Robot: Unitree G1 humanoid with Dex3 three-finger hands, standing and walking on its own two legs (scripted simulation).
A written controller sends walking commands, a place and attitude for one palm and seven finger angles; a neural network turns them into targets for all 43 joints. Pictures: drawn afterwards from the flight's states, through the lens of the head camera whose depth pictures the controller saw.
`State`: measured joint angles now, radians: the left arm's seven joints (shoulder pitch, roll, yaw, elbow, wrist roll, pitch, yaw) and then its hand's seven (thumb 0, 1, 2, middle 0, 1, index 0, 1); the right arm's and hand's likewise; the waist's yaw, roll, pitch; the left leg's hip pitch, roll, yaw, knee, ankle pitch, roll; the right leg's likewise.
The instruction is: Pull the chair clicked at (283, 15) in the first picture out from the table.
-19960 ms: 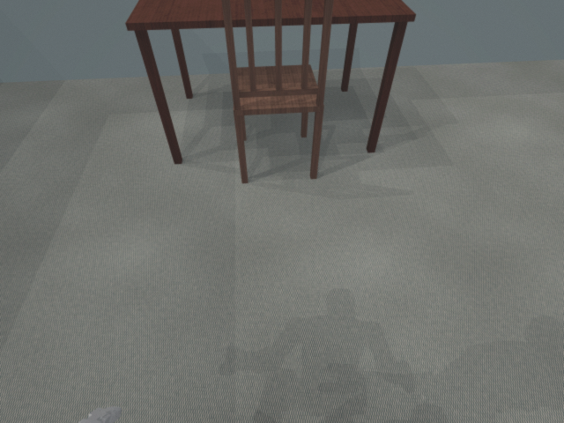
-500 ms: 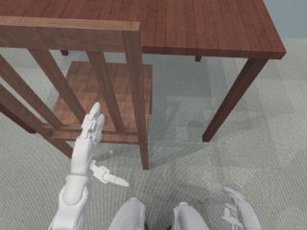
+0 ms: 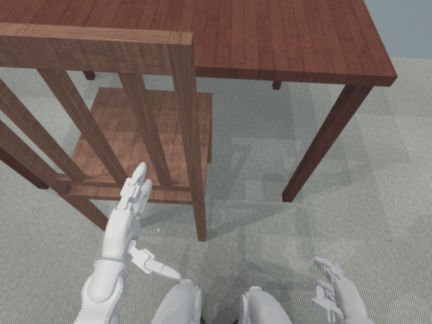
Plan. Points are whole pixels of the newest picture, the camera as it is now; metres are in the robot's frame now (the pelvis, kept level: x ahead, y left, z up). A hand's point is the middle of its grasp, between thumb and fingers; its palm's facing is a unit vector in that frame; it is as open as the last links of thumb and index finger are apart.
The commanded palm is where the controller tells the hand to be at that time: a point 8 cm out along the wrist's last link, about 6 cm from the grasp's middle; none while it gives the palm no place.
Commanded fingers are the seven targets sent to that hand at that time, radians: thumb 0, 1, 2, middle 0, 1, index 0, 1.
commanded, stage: aim the fingers beside a spindle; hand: left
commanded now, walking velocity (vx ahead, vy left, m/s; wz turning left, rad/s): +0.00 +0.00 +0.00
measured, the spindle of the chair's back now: (96, 138) +0.44 +0.25 +0.04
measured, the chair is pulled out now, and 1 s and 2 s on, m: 0.00 0.00 0.00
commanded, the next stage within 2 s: none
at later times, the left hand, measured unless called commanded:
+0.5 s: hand (134, 215) +0.29 +0.15 +0.06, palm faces +0.04 -1.00 -0.06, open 16.9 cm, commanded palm +0.26 +0.19 +0.03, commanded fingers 0.00 -0.50 0.30 -0.06 -0.08 -0.06 -0.08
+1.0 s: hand (166, 236) +0.27 +0.11 -0.01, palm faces -0.13 -0.99 +0.06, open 17.0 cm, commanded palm +0.27 +0.18 +0.03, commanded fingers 0.00 -0.50 0.30 -0.06 -0.08 -0.06 -0.08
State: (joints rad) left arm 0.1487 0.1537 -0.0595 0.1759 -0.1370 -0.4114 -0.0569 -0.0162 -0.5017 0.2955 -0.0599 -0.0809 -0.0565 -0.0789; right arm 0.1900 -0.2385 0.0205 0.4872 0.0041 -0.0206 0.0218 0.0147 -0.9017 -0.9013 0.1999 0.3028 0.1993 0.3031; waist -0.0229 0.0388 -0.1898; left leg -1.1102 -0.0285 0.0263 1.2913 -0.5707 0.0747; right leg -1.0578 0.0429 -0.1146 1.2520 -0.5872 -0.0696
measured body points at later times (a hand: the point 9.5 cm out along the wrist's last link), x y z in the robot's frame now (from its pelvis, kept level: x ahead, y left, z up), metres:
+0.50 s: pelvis +0.00 +0.00 +0.00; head +0.09 +0.01 +0.44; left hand +0.28 +0.20 +0.06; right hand +0.17 -0.23 -0.10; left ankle +0.02 +0.07 -0.62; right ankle +0.01 -0.08 -0.62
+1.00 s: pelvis +0.00 +0.01 +0.00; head +0.10 +0.01 +0.44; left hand +0.27 +0.16 -0.01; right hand +0.17 -0.22 -0.10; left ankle +0.02 +0.07 -0.62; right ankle +0.01 -0.08 -0.62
